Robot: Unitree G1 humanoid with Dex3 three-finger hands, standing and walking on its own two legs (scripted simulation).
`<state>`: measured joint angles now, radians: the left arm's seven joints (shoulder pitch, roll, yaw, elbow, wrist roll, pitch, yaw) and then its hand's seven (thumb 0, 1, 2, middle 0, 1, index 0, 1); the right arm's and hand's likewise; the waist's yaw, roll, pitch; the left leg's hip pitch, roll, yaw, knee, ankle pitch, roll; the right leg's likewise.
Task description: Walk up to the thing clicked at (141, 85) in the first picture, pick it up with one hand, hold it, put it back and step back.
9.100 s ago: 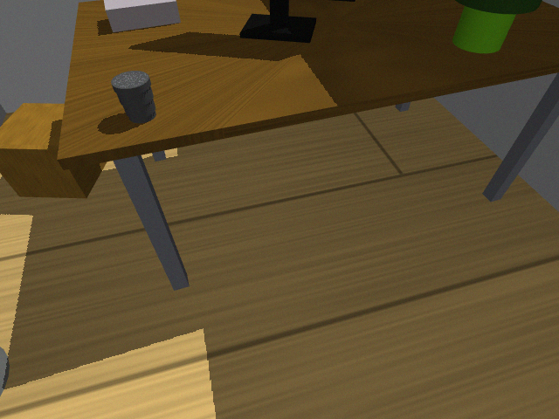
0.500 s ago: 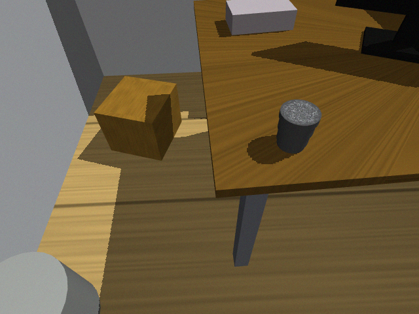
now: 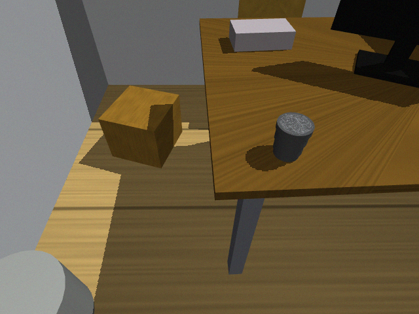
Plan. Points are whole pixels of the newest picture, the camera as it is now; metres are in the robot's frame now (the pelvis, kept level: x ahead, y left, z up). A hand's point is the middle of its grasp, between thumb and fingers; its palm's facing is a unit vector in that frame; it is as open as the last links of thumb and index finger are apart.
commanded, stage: walk up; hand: right
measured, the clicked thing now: (290, 138) +0.51 -0.20 +0.04
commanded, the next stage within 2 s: stand in 0.88 s
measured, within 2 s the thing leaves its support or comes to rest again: neither
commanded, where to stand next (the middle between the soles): +0.08 +0.00 m, yaw +2 degrees
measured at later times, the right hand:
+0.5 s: hand out of the picture +0.10 -0.25 -0.14, palm faces -0.04 +0.94 -0.34, open 7.4 cm
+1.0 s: hand out of the picture +0.11 -0.25 -0.14, palm faces -0.06 +0.94 -0.34, open 7.4 cm
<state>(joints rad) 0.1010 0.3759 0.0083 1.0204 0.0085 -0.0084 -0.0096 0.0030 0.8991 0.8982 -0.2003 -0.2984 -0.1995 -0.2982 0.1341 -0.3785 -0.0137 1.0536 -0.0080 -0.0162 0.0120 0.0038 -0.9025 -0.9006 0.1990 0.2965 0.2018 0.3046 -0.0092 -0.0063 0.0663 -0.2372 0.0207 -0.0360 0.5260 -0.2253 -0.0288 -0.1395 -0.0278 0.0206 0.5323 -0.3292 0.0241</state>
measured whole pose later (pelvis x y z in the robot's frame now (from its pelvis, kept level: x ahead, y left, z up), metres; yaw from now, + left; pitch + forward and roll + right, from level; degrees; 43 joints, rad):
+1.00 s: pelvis +0.01 +0.00 +0.01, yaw +2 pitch -3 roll +0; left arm 0.10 0.35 0.01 1.12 0.01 -0.01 -0.01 0.00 0.90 0.90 -0.20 -0.30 -0.20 -0.30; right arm 0.09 -0.35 0.00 1.12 -0.01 -0.01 0.00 0.00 -0.90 -0.90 0.20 0.30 0.20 0.30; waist 0.00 0.00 0.07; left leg -0.18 0.01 -0.07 0.39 -0.16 -0.03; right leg -0.05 -0.03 -0.02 0.35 -0.25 0.03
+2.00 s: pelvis +0.00 +0.01 +0.01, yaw +1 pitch -3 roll +0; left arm 0.14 0.36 0.00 1.11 0.01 -0.01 -0.01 0.00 0.90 0.90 -0.20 -0.30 -0.20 -0.30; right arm 0.12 -0.35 0.00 1.14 -0.01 -0.01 0.01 0.00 -0.90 -0.90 0.20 0.30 0.20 0.30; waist -0.01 0.00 0.06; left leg -0.18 0.01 -0.05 0.36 -0.14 -0.02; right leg -0.06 -0.04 0.00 0.34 -0.23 0.04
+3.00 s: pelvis +0.02 +0.00 +0.01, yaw +1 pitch -2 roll +0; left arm 0.13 0.35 0.00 1.10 0.01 -0.01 0.00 0.00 0.90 0.90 -0.20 -0.30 -0.20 -0.30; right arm 0.10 -0.35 0.00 1.12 -0.01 -0.01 0.00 0.00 -0.90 -0.90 0.20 0.30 0.20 0.30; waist 0.00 0.00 0.06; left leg -0.16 0.01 -0.05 0.36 -0.16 -0.03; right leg -0.04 -0.04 -0.01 0.34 -0.25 0.03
